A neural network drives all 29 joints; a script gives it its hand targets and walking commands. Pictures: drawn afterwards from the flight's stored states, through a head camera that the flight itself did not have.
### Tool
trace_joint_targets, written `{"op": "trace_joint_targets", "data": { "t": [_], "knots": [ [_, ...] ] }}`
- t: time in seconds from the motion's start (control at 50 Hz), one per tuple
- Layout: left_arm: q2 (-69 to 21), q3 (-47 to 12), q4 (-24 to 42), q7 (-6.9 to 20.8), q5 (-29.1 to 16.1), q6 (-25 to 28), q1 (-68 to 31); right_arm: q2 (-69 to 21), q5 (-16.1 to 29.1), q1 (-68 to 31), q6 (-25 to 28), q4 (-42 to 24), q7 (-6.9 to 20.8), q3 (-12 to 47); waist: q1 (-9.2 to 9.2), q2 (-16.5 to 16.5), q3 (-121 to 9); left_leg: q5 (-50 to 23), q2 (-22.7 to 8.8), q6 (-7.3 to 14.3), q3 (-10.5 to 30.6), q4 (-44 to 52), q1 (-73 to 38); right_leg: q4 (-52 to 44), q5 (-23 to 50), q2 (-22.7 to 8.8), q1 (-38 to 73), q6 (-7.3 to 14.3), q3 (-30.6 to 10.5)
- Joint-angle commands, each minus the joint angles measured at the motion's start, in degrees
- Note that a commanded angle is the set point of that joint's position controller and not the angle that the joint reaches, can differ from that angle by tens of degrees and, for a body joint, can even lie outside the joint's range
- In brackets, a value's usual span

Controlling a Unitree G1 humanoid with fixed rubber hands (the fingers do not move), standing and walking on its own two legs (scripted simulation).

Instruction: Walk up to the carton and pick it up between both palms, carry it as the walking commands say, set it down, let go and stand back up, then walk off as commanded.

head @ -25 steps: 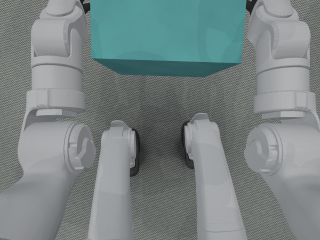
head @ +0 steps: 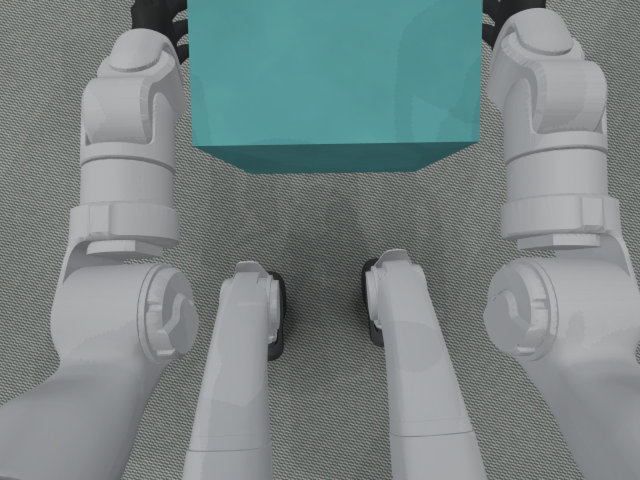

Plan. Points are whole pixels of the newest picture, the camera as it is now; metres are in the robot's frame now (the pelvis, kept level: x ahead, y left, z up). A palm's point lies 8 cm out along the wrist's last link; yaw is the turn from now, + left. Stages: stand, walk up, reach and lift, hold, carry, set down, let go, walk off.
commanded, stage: reach and lift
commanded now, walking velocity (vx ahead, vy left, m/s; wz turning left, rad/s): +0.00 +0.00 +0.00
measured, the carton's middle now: (332, 33) +0.58 -0.04 -0.09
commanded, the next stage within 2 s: none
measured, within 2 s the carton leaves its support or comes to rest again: neither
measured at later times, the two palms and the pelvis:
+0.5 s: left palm (112, 42) +0.51 +0.13 +0.04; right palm (560, 21) +0.49 -0.19 +0.06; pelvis +0.01 +0.00 +0.06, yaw +0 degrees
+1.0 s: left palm out of the picture +0.49 +0.14 +0.16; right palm out of the picture +0.47 -0.18 +0.19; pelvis +0.10 +0.00 +0.14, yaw +0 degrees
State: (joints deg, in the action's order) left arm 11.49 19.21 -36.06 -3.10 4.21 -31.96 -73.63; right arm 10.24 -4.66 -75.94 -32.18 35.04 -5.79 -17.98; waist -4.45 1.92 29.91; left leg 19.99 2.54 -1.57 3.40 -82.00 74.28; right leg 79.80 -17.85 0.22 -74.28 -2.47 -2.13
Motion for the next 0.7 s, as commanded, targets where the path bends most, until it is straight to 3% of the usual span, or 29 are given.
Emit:
{"op": "trace_joint_targets", "data": {
  "t": [0.0, 0.04, 0.06, 0.08, 0.1, 0.12, 0.14, 0.2, 0.24, 0.26, 0.28, 0.32, 0.36, 0.38, 0.4, 0.42, 0.44, 0.46, 0.48, 0.5, 0.52, 0.54, 0.56, 0.58, 0.6, 0.62, 0.64, 0.66, 0.68],
  "knots": [
    [-70.9, -29.4, 6.8, 21.9, -11.5, 5.2, -40.4, -69.3, 10.5, -29.0, 3.6, -2.9, 22.9, 24.2, -2.42, 0.6, -136.1, 6.2, 5.0, 0.1, -4.7, 19.3, -31.1, -15.6, -3.0, 7.1, 39.4, 1.4, 5.6],
    [-70.0, -30.2, 9.8, 21.4, -11.5, 4.8, -37.3, -70.5, 12.2, -26.6, 3.0, -7.3, 23.0, 28.2, 1.55, -0.8, -143.8, -2.0, 5.0, 0.1, -5.9, 19.8, -38.7, -16.7, 2.9, 7.7, 47.3, 1.1, 4.8],
    [-72.7, -31.6, 10.6, 21.2, -12.1, 4.8, -33.2, -70.5, 13.9, -31.2, 4.0, -17.2, 22.9, 33.1, 1.26, -2.9, -149.3, -5.8, 5.6, 0.6, -4.5, 18.6, -40.4, -16.3, 7.1, 8.1, 48.1, 0.8, 4.8],
    [-72.9, -33.9, 14.0, 21.6, -13.7, 4.8, -36.2, -69.7, 15.2, -32.4, 4.5, -18.8, 22.6, 33.3, 0.70, 0.6, -153.2, -8.3, 6.4, -0.3, -5.2, 18.6, -40.8, -16.6, 10.7, 8.0, 52.1, 1.3, 4.0],
    [-73.0, -33.9, 12.7, 21.4, -13.7, 4.9, -33.4, -68.8, 13.9, -26.6, 3.8, -13.9, 22.6, 32.8, 0.11, 0.2, -148.1, -9.4, 5.6, -0.3, -4.5, 19.8, -41.0, -16.9, 11.3, 7.5, 50.2, 0.9, 4.1],
    [-73.7, -34.3, 13.8, 21.7, -14.4, 5.3, -33.7, -72.2, 15.1, -29.1, 4.2, -18.2, 22.1, 35.4, 1.68, -1.4, -151.7, -9.2, 6.1, 0.4, -5.8, 18.9, -41.2, -18.1, 11.6, 7.6, 56.3, 0.6, 2.6],
    [-71.2, -35.5, 18.0, 21.5, -14.9, 5.9, -36.5, -72.9, 14.6, -25.9, 3.8, -17.4, 22.3, 36.4, 1.05, -5.2, -151.7, -11.7, 6.0, 0.6, -4.5, 19.6, -40.4, -17.8, 15.0, 7.8, 57.5, 0.0, 3.0],
    [-72.7, -43.2, 26.5, 20.8, -19.0, 5.2, -38.8, -70.9, 16.7, -23.9, 3.3, -22.0, 21.0, 38.6, -2.73, 0.4, -159.9, -16.3, 6.0, -0.7, -3.4, 22.7, -51.0, -19.5, 20.6, 8.2, 64.1, 0.5, 3.2],
    [-71.3, -36.2, 15.2, 21.0, -13.4, 6.3, -29.6, -69.5, 11.7, -19.9, 4.2, -13.9, 21.1, 35.5, 1.24, -1.4, -138.9, -10.3, 5.4, -0.3, -3.1, 22.5, -38.6, -20.0, 12.5, 7.5, 49.9, 1.4, 2.2],
    [-73.0, -42.6, 26.9, 20.8, -18.0, 6.2, -34.0, -73.6, 16.4, -23.3, 3.9, -23.4, 21.0, 41.3, 0.63, -1.5, -156.4, -15.0, 6.1, -0.1, -3.2, 24.5, -52.7, -22.1, 16.9, 8.1, 63.9, 0.9, 2.2],
    [-74.0, -38.5, 14.8, 20.4, -14.8, 4.6, -28.8, -68.2, 13.6, -24.1, 3.8, -19.6, 20.8, 37.3, -1.27, -0.3, -142.7, -8.5, 5.4, -0.5, -1.7, 25.7, -45.6, -21.8, 10.8, 7.7, 55.6, 1.5, 3.2],
    [-75.2, -38.9, 15.2, 20.9, -15.7, 5.4, -29.0, -69.7, 14.4, -26.1, 4.3, -20.3, 20.8, 38.3, -0.25, -1.1, -142.4, -5.8, 5.7, 0.2, -2.5, 26.9, -47.8, -24.8, 6.6, 7.1, 58.5, 1.7, 2.2],
    [-72.0, -35.4, 13.1, 20.8, -13.4, 6.1, -33.0, -71.2, 13.8, -27.5, 4.2, -13.0, 21.7, 37.1, 1.96, -1.6, -130.8, 3.1, 5.1, 0.7, -2.4, 29.0, -40.8, -26.2, -1.8, 6.7, 54.7, 1.4, 1.7],
    [-72.2, -33.2, 7.4, 21.0, -10.4, 6.2, -28.1, -70.7, 10.9, -23.3, 4.1, -8.6, 22.1, 33.7, 1.34, -1.7, -124.7, 4.6, 4.7, 1.0, -0.7, 30.6, -40.4, -25.2, -1.8, 6.9, 48.9, 1.5, 3.6],
    [-73.3, -35.2, 14.1, 20.8, -13.1, 6.1, -31.6, -70.9, 13.5, -27.6, 4.5, -14.1, 22.3, 35.7, 1.63, -2.3, -134.5, 2.3, 4.9, 1.1, -1.6, 31.4, -48.3, -27.2, -1.0, 7.2, 56.7, 1.6, 2.6],
    [-72.9, -32.3, 7.9, 21.2, -11.0, 6.2, -32.1, -70.5, 10.9, -26.4, 4.6, -8.1, 22.8, 31.1, 0.51, -0.9, -121.8, 8.9, 4.6, 0.9, -0.5, 32.5, -42.4, -26.7, -5.6, 7.0, 47.6, 1.6, 3.6],
    [-76.0, -34.3, 9.7, 21.6, -12.5, 6.5, -33.6, -69.1, 10.2, -23.0, 4.8, -7.6, 23.3, 30.0, -2.82, 1.3, -125.3, 7.5, 3.9, 0.2, -0.4, 33.8, -48.1, -28.2, -3.3, 6.8, 49.5, 2.2, 4.6],
    [-72.0, -28.2, 4.0, 21.6, -9.3, 6.8, -30.0, -72.9, 9.4, -23.0, 4.3, -2.3, 23.3, 29.5, 2.12, -0.4, -114.1, 10.8, 4.4, 1.2, -2.3, 33.1, -40.1, -28.7, -9.4, 6.1, 47.7, 2.0, 2.7],
    [-72.2, -32.6, 10.4, 21.8, -10.9, 7.1, -33.5, -73.0, 9.3, -21.5, 3.9, -4.6, 24.0, 29.9, -0.81, -1.3, -124.7, 9.4, 4.2, 1.3, -2.0, 33.4, -45.0, -30.0, -7.4, 6.9, 54.2, 1.9, 3.1],
    [-71.8, -31.3, 8.4, 22.4, -10.2, 7.1, -32.3, -72.8, 8.1, -20.8, 3.8, -3.9, 23.8, 29.4, -1.24, -2.4, -122.4, 9.0, 4.4, 1.3, -2.7, 32.7, -43.0, -30.5, -8.7, 6.7, 53.0, 1.6, 2.5],
    [-71.3, -28.6, 3.3, 22.5, -7.3, 7.1, -31.3, -70.4, 6.5, -18.9, 4.3, 1.7, 24.1, 25.3, -0.52, 1.3, -112.0, 12.4, 4.0, 1.0, -1.8, 33.8, -40.3, -29.4, -10.3, 6.5, 43.7, 1.9, 3.7],
    [-74.3, -37.5, 18.0, 22.4, -13.4, 8.0, -38.7, -76.4, 10.0, -17.6, 3.8, -5.4, 24.0, 31.5, -2.93, -0.2, -130.6, 4.8, 4.0, 0.8, -1.0, 35.3, -52.6, -31.9, -1.7, 6.9, 58.9, 1.9, 3.0],
    [-73.2, -34.0, 10.9, 22.4, -11.4, 7.0, -35.0, -71.7, 7.6, -18.0, 4.0, -2.0, 24.0, 27.5, -3.61, 0.9, -120.4, 8.7, 3.8, 0.5, -0.9, 35.3, -46.9, -31.6, -5.6, 6.7, 52.0, 2.3, 3.1],
    [-72.6, -32.5, 8.9, 22.4, -9.3, 7.3, -32.2, -72.6, 8.1, -16.9, 4.4, -1.0, 24.5, 26.7, -1.40, 2.9, -118.8, 7.6, 3.6, 0.8, -1.7, 36.3, -48.3, -31.8, -5.4, 6.7, 50.3, 2.2, 3.0],
    [-74.1, -32.6, 9.1, 22.7, -10.6, 7.3, -35.0, -73.8, 7.4, -18.0, 4.2, -1.6, 24.8, 25.7, -2.70, 0.9, -117.1, 11.5, 3.1, 0.9, -1.0, 37.4, -49.5, -32.5, -7.4, 7.0, 51.0, 1.9, 3.4],
    [-74.5, -30.5, 6.4, 22.3, -8.3, 7.2, -34.9, -72.4, 6.5, -17.4, 4.3, 2.8, 25.2, 22.8, -2.93, 3.2, -111.2, 16.9, 2.3, 1.0, 0.5, 38.7, -45.8, -32.3, -10.9, 6.4, 48.3, 2.0, 3.5],
    [-75.4, -30.5, 4.3, 22.9, -8.0, 6.8, -29.7, -72.2, 7.1, -17.4, 4.7, -1.3, 25.2, 24.5, -1.85, 3.6, -108.5, 15.6, 2.3, 1.2, 0.1, 40.3, -47.6, -32.7, -8.4, 6.8, 50.4, 2.0, 3.5],
    [-77.3, -30.8, 5.7, 23.4, -9.9, 6.9, -30.3, -71.3, 7.3, -18.5, 4.9, -4.9, 25.1, 25.5, -3.51, 0.8, -111.5, 12.3, 2.6, 1.2, -0.2, 39.6, -50.7, -34.3, -7.2, 6.9, 51.8, 1.9, 3.1],
    [-76.1, -29.4, 4.9, 23.3, -7.8, 6.7, -27.9, -74.2, 6.9, -14.8, 4.4, -2.6, 25.0, 25.3, -1.18, 1.5, -108.9, 10.0, 3.0, 1.5, -1.5, 40.1, -48.4, -35.3, -6.6, 6.4, 53.1, 1.9, 2.9]
  ]
}}
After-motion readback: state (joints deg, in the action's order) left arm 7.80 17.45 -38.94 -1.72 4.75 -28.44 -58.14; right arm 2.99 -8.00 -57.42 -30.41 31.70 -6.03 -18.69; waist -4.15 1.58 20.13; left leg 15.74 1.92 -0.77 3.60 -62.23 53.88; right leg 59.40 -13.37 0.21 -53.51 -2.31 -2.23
